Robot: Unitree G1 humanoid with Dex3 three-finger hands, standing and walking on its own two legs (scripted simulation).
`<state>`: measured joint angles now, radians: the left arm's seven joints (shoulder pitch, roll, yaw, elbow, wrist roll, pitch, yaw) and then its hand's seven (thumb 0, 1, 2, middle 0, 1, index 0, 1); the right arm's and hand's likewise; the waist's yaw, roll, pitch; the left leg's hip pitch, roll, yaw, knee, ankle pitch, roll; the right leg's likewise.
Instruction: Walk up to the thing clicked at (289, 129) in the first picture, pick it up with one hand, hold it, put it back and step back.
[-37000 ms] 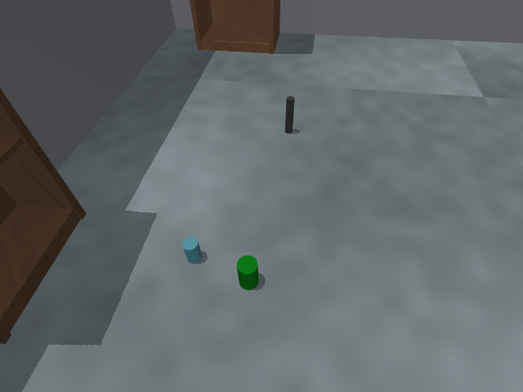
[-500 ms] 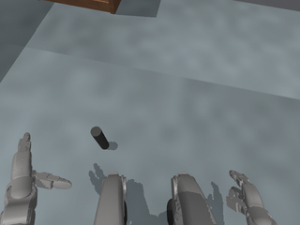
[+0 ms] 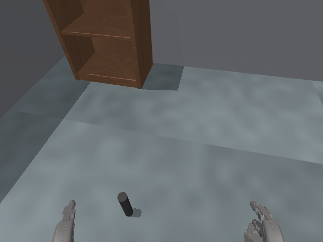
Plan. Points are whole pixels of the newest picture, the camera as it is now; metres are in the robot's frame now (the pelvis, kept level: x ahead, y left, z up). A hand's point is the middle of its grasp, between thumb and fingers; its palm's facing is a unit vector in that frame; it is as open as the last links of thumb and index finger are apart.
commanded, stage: home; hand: left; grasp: from the side
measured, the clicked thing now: (125, 205) +0.42 +0.20 -0.59
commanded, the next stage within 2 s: stand in 1.70 s
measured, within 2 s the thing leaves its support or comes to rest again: neither
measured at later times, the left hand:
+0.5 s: hand out of the picture +0.16 +0.18 -0.05, palm faces +0.12 -0.95 -0.29, open 17.6 cm
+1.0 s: hand out of the picture +0.15 +0.17 -0.05, palm faces +0.12 -0.95 -0.28, open 17.5 cm
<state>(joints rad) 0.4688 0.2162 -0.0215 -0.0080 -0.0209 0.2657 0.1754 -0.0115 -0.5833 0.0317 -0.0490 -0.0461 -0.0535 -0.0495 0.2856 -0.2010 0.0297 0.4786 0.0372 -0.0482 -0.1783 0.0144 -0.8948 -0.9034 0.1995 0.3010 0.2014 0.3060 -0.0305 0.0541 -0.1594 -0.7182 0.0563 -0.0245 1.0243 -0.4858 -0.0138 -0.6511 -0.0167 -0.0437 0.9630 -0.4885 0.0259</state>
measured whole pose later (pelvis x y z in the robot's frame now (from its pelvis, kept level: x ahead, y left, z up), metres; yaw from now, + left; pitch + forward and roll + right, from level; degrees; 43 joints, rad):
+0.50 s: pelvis -0.01 +0.00 +0.01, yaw +1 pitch +7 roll -2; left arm 0.46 0.20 -0.01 0.02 -0.01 0.26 0.15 -0.01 -0.57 0.04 -0.05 -0.05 -0.05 -0.05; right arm 0.28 -0.21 0.02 0.51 0.01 -0.11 -0.18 0.02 -0.90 -0.90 0.20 0.30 0.20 0.31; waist -0.02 0.04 -0.11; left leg -0.64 0.05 -0.03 0.96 -0.45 -0.02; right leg -0.57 -0.02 -0.05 0.91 -0.46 0.02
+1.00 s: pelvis -0.01 -0.01 +0.01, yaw +0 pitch +6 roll -2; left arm 0.45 0.20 -0.01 0.04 -0.01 0.25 0.14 -0.01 -0.55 0.05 -0.05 -0.05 -0.06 -0.06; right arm 0.27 -0.21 0.02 0.53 0.01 -0.14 -0.17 0.02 -0.90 -0.90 0.20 0.30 0.20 0.31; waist -0.01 0.04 -0.10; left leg -0.62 0.05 -0.03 0.94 -0.43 -0.02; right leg -0.56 -0.02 -0.05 0.90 -0.45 0.02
